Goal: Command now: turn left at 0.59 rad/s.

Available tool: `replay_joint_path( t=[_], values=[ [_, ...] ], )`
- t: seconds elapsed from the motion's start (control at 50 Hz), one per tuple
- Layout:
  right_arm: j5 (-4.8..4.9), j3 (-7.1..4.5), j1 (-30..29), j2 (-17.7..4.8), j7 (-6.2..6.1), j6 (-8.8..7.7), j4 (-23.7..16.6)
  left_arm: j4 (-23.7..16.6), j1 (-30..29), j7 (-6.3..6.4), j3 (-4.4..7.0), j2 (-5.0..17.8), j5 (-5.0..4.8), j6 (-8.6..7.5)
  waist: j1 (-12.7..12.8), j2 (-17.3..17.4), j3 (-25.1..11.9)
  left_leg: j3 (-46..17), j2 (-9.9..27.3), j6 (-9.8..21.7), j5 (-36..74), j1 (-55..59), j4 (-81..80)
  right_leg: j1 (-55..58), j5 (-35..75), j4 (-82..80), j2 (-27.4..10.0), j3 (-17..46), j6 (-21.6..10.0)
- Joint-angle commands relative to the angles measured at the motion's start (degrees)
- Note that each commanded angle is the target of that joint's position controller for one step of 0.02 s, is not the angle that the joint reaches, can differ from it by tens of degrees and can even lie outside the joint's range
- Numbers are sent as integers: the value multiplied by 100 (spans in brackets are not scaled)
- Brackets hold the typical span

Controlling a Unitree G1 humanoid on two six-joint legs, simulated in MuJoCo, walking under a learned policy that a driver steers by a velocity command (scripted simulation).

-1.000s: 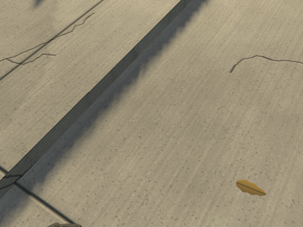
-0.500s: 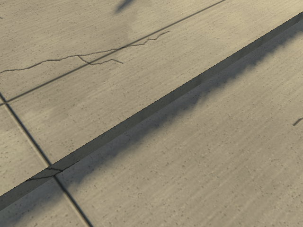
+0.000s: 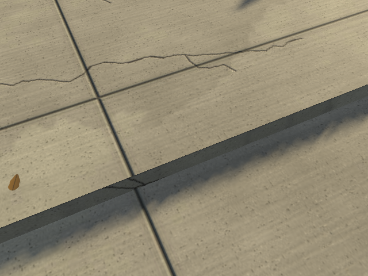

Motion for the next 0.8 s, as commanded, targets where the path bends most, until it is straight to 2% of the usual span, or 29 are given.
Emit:
replay_joint_path(
  t=[0.02, 0.04, 0.06, 0.08, 0.1, 0.12, 0.14, 0.18, 0.26, 0.34, 0.38, 0.42, 0.44, 0.46, 0.48, 0.5, 0.52, 0.54, 0.56, 0.58, 0.6, 0.64, 0.72, 0.8],
  values=[
    [101, -170, -364, -725, -26, -36, -425, -195, 826, 103, 163, 691, 37, -163, 453, 203, -589, -1548, 985, 247, -56, -199, -177, 1220, 536, -1904, -342, 317, -226],
    [105, -67, 38, -257, -47, -57, -436, -303, 712, 148, 239, 1179, 130, -164, 177, -1029, -662, -558, 265, -105, -1632, -838, 1072, 1674, 116, -2462, -1849, 1736, -550],
    [4, -155, -20, -587, -101, -58, -436, -477, 213, 98, 308, 1516, 177, -121, 173, -1480, -269, 424, -269, -231, -2395, -1431, 2141, 816, 642, -2629, -2592, 2593, -1215],
    [-113, -225, -74, -873, -91, -52, -388, -519, 174, 60, 230, 1150, 177, -122, 105, -901, -174, 274, 161, -266, -2211, -1160, 3026, 485, 1267, -2452, -2491, 2249, -1398],
    [-94, -250, 59, -847, -39, -29, -266, -563, -114, 31, 131, 812, 121, -135, -74, -668, -109, 295, 200, -278, -1883, -1050, 3442, 359, 1655, -2304, -2087, 1592, -1273],
    [-63, -245, 237, -792, 16, 16, -167, -637, -317, 11, 94, 698, 122, -133, -167, -697, -115, 381, 213, -341, -1617, -1047, 3781, 445, 1990, -2190, -1729, 1017, -1111],
    [-47, -239, 320, -765, 84, 54, -122, -666, -342, 37, 92, 695, 115, -143, -159, -888, -191, 486, 247, -411, -1452, -1152, 4039, 668, 2287, -2091, -1556, 686, -1063],
    [-5, -193, 201, -698, 156, 83, -151, -641, -76, 36, 98, 696, 128, -150, 33, -899, -264, 668, 321, -576, -1401, -1330, 4004, 1077, 2868, -1926, -1467, 330, -1102],
    [16, -83, -268, -519, 176, 130, -338, -417, 603, 20, 179, 856, 126, -172, 417, -962, -356, 745, 441, -703, -1608, -1420, 3171, 1806, 3398, -1710, -1722, 311, -1288],
    [64, 47, -298, -358, 137, 134, -365, -352, 466, -96, 212, 963, 143, -184, 395, -1154, -463, 1011, 502, -527, -1880, -462, 1928, 1469, 3618, -1501, -1746, 98, -1290],
    [100, 83, -268, -376, 89, 113, -362, -280, 451, -157, 232, 1039, 152, -156, 394, -1295, -513, 1205, 463, -421, -1864, -33, 1344, 1331, 3869, -1347, -1748, 102, -1289],
    [90, 129, -11, -314, 47, 50, -256, -207, 370, -192, 236, 1071, 96, -102, 189, -1195, -535, 1344, 447, -279, -1092, 570, 135, 1138, 3878, -1038, -1664, 19, -1130],
    [23, 155, 117, -331, 11, -17, -195, -151, 393, -199, 222, 1037, 54, -79, 59, -983, -514, 1239, 522, -206, -140, 1117, -912, 809, 3521, -830, -1579, -90, -857],
    [-102, 157, 127, -552, -33, -105, -191, -123, 625, -224, 127, 718, 53, -82, 154, -278, -708, 265, 1250, -85, 184, 1978, -1437, 118, 2464, -413, -1314, -269, -469],
    [-71, 154, -202, -949, -69, -177, -324, -300, 759, -271, -75, 76, 50, -89, 408, 1103, -639, -1144, 2688, 430, 1907, 1932, -1361, -577, -187, -155, -565, -745, -73],
    [-44, 246, -47, -569, -122, -236, -151, -114, 542, -199, -36, 340, 34, 34, 63, 840, -634, -790, 2808, 956, 1968, 1114, -1163, 171, -974, 181, -672, -247, -73],
    [-72, 348, -367, -332, -145, -272, -138, -73, 555, -218, -3, 451, -30, 87, 256, 732, -347, -452, 2550, 954, 1770, 1025, -1195, 141, -831, 304, -585, -154, -111],
    [-82, 372, -591, -317, -192, -283, -128, -1, 493, -234, 39, 547, -36, 89, 273, 744, -162, -137, 2306, 794, 1630, 990, -1209, 14, -599, 412, -492, -84, -122],
    [-67, 355, -639, -427, -256, -285, -99, 64, 528, -243, 103, 689, -1, 76, 297, 834, -111, 116, 2108, 666, 1933, 1126, -1131, -142, -394, 629, -386, -113, -114],
    [-19, 316, -555, -553, -303, -282, -54, 162, 689, -249, 154, 788, 51, 68, 290, 845, -194, 321, 2051, 676, 2618, 1311, -951, -253, -351, 960, -290, -122, -84],
    [21, 285, -438, -627, -308, -260, -20, 248, 812, -246, 176, 789, 64, 63, 264, 711, -302, 435, 2090, 738, 3083, 1476, -814, -381, -435, 1351, -204, -142, -43],
    [54, 254, -345, -607, -307, -213, -8, 286, 853, -234, 194, 702, 38, 91, 215, 499, -355, 532, 2242, 890, 3018, 1522, -783, -584, -557, 1961, -202, -159, 45],
    [-11, 221, -365, -498, -334, -174, 12, 183, 596, -281, 195, 559, 57, 183, 117, 584, -124, 599, 2290, 976, 1690, 1437, -940, -867, -471, 1801, -317, -294, 136],
    [-46, 143, -392, -597, -294, -210, 43, 48, 498, -342, 160, 441, 52, 197, 105, 633, -284, 711, 2416, 1016, 1631, 1348, -768, -483, -525, 1110, -352, -503, 29]
  ],
)
Keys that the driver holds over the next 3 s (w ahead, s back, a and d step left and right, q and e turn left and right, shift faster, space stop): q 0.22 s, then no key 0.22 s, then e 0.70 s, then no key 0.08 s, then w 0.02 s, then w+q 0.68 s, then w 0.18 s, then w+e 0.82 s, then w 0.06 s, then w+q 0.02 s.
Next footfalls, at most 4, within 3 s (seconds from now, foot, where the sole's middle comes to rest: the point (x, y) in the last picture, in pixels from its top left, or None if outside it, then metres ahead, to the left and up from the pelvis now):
0.02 right None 0.04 -0.11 -0.77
0.46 left None -0.02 0.11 -0.77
0.94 right None -0.03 -0.10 -0.77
1.56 left None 0.06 0.08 -0.77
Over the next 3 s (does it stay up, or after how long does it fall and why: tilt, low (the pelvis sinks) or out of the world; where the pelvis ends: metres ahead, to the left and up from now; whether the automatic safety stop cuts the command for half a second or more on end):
stays up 0.74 0.03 -0.01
